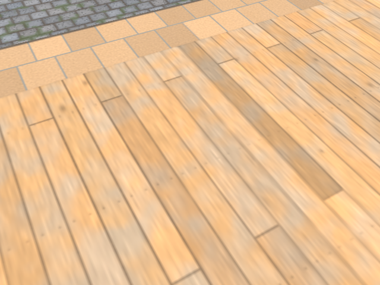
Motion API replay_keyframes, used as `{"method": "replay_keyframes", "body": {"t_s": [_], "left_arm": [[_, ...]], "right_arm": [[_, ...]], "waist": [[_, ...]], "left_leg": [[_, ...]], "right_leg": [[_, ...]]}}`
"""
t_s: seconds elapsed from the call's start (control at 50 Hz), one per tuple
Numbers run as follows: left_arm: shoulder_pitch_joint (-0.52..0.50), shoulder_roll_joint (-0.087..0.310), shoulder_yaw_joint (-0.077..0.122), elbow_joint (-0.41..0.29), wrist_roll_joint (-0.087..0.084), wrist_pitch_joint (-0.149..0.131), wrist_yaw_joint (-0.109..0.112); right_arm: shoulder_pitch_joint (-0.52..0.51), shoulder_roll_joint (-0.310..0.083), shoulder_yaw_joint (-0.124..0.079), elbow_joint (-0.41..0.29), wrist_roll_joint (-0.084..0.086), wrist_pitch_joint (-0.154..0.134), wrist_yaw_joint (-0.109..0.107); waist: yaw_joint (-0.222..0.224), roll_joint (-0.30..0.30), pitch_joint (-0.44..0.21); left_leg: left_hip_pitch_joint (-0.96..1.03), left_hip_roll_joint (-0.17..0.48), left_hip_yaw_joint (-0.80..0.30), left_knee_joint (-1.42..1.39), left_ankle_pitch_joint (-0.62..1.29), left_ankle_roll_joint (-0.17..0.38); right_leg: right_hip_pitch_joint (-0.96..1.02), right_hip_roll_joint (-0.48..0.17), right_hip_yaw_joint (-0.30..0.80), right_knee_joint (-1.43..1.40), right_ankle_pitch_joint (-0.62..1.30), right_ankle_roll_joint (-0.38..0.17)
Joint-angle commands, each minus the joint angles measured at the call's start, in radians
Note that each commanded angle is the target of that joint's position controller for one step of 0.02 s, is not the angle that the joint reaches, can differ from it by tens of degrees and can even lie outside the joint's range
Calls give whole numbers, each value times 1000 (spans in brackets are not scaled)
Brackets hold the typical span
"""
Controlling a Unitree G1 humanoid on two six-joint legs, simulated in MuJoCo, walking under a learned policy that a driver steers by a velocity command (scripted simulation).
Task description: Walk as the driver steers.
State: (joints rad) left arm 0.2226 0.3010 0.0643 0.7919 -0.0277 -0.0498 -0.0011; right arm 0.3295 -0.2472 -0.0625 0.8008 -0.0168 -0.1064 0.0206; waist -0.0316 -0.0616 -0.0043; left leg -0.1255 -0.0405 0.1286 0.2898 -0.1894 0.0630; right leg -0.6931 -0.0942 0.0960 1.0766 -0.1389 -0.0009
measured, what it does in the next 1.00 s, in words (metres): walks ahead, turning right: right foot, then left foot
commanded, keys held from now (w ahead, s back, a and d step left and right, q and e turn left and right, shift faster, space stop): w+e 0.98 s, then w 0.02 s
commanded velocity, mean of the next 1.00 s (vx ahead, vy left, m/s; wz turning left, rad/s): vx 0.50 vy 0.00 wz -0.54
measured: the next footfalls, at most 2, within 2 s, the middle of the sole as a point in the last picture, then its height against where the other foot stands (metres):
right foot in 0.30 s outside the picture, level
left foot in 0.80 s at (197, 252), level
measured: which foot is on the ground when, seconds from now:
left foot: down 0.00-0.32, up 0.34-0.78, down 0.80-1.00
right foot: up 0.00-0.28, down 0.30-0.80, up 0.82-1.00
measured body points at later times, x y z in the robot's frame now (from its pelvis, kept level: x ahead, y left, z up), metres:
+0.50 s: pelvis +0.26 -0.08 -0.01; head +0.30 -0.10 +0.44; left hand +0.44 +0.15 -0.11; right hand +0.34 -0.39 -0.11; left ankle +0.31 +0.09 -0.66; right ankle +0.27 -0.15 -0.75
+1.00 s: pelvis +0.53 -0.11 +0.00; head +0.56 -0.11 +0.44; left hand +0.80 +0.04 -0.11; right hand +0.46 -0.40 -0.11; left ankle +0.60 -0.03 -0.75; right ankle +0.45 -0.23 -0.66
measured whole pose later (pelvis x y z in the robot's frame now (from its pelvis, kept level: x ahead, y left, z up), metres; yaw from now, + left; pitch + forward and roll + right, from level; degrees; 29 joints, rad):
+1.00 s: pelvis +0.53 -0.11 +0.00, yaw -35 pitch +1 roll +1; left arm 0.27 0.31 0.08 0.65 -0.03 -0.02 0.00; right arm 0.26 -0.26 -0.06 0.77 -0.01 -0.11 0.01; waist -0.03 -0.06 0.01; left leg -0.22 -0.02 0.08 0.39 -0.19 0.03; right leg -0.59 -0.05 0.07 1.17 -0.30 -0.01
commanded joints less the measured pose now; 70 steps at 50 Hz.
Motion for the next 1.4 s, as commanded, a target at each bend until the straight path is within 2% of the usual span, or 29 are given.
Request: {"method": "replay_keyframes", "body": {"t_s": [0.02,0.2,0.26,0.3,0.32,0.34,0.36,0.38,0.4,0.44,0.52,0.6,0.68,0.74,0.78,0.8,0.82,0.84,0.86,0.9,0.94,1.06,1.22,1.28,1.32,1.34,1.36,1.38,1.4], "left_arm": [[17,25,9,-51,4,-2,-5],[-235,-9,-11,-188,7,-8,-66],[-155,34,12,-203,6,-1,-73],[120,132,66,-144,5,5,-54],[224,231,91,-122,6,14,-28],[180,280,89,-155,12,-2,-33],[203,186,67,-154,15,-9,-38],[164,146,55,-151,15,-16,-37],[92,122,46,-161,10,-19,-37],[9,81,31,-193,23,-20,-30],[32,120,42,-180,18,-27,-9],[86,132,45,-159,6,-13,9],[134,138,48,-138,-1,-3,12],[121,134,50,-138,2,4,18],[93,87,35,-154,7,6,16],[100,24,11,-173,22,2,13],[241,-21,-4,-204,-9,-7,13],[238,87,13,-173,-20,-7,17],[131,140,29,-181,-10,0,17],[49,119,32,-201,12,7,14],[62,83,31,-204,-1,15,2],[-15,38,18,-229,5,25,-4],[-232,11,2,-296,-1,9,-54],[-192,51,22,-306,7,15,-62],[57,127,69,-245,8,23,-51],[225,202,100,-205,5,33,-29],[174,312,106,-218,0,23,-23],[216,226,83,-239,5,7,-28],[183,176,65,-222,13,-6,-32]], "right_arm": [[-58,-119,-27,-48,-2,-20,-16],[34,-178,-41,23,24,27,-36],[0,-224,-52,12,31,46,-48],[-30,-233,-50,1,38,53,-55],[4,-150,-23,-27,5,38,-51],[69,-62,11,-78,9,-1,-32],[-64,-164,-12,-92,42,-35,-16],[-128,-168,-12,-121,62,-47,-11],[-132,-151,-9,-113,43,-48,-19],[-103,-162,-22,-105,14,-25,-24],[-140,-117,-13,-125,-3,9,-31],[-299,-85,5,-160,4,3,-24],[-381,-116,-2,-188,23,-14,-5],[-339,-156,-22,-186,28,-29,2],[-181,-189,-45,-151,17,-39,-7],[-32,-244,-61,-140,2,-40,-16],[46,-320,-78,-105,-10,-27,-11],[26,-226,-60,-118,13,-24,-6],[-12,-162,-42,-128,18,-17,-11],[-90,-123,-25,-126,8,-4,-12],[-104,-109,-19,-112,4,-8,-15],[-75,-165,-36,-52,8,-14,-17],[-3,-221,-44,9,30,22,-26],[-15,-262,-56,11,44,39,-32],[-38,-271,-57,3,51,52,-43],[-26,-226,-39,-16,29,46,-46],[59,-79,8,-80,-8,18,-29],[-43,-169,-4,-91,26,-20,-13],[-131,-205,-15,-123,59,-36,-7]], "waist": [[34,120,34],[-53,102,110],[18,163,19],[173,137,-127],[172,-59,-215],[78,-215,-365],[160,-58,-351],[139,-28,-209],[82,78,-121],[18,55,-68],[9,39,-32],[73,-12,-13],[104,-37,-9],[68,-74,-14],[-17,-69,-88],[-74,49,-222],[-5,400,-318],[-28,307,-251],[-55,205,-133],[-22,134,-19],[8,180,1],[4,137,21],[-67,126,92],[-11,166,46],[136,152,-93],[204,50,-186],[63,-217,-265],[151,-109,-376],[151,-62,-226]], "left_leg": [[10,276,-105,-155,294,128],[235,337,22,-73,414,84],[248,330,71,122,889,51],[100,270,102,509,901,1],[-201,194,93,845,276,-41],[-567,-21,-108,1153,-406,-83],[-671,40,-253,1180,-346,-58],[-703,77,-235,1118,-258,-37],[-655,122,-226,1024,-191,-38],[-528,164,-225,911,-130,-57],[-503,147,-186,731,-29,-121],[-452,89,-177,412,212,-132],[-391,49,-197,260,242,-118],[-317,41,-213,203,133,-80],[-75,68,-209,147,123,-27],[177,243,-375,153,64,37],[460,456,-849,55,-154,204],[424,468,-931,10,-375,198],[311,423,-762,2,-347,151],[108,335,-532,-30,-108,113],[22,287,-397,-77,-5,99],[52,301,-206,-128,221,130],[166,317,-25,-100,305,81],[218,326,34,45,712,53],[139,285,84,379,890,15],[-118,246,80,683,577,-27],[-562,37,-14,1024,-375,-80],[-663,37,-225,1124,-389,-67],[-731,79,-220,1100,-285,-51]], "right_leg": [[-52,-15,45,-104,154,3],[-95,9,-120,-408,106,-59],[110,103,-216,-418,-44,-116],[520,172,-203,-526,17,-186],[826,-36,111,-526,104,-256],[1096,-255,722,-702,-71,-471],[1083,-235,678,-774,-110,-410],[953,-199,520,-774,-52,-364],[790,-150,400,-778,51,-326],[595,-89,284,-815,187,-302],[460,-43,185,-849,308,-304],[435,17,141,-823,180,-240],[487,-18,234,-766,66,-219],[545,-46,327,-686,43,-195],[504,21,298,-528,90,-146],[382,88,207,-246,-48,-106],[22,213,85,63,-462,-45],[-108,129,106,206,-430,-29],[-132,95,88,241,-333,-23],[-75,36,55,180,-210,-14],[-7,3,32,133,-164,-14],[-76,-10,18,-50,-2,11],[-14,14,-111,-394,112,-33],[121,84,-183,-436,-32,-91],[469,168,-215,-526,4,-157],[790,67,-30,-539,23,-213],[1078,-191,551,-636,-127,-390],[1108,-239,731,-764,-239,-416],[1007,-208,578,-777,-156,-363]]}}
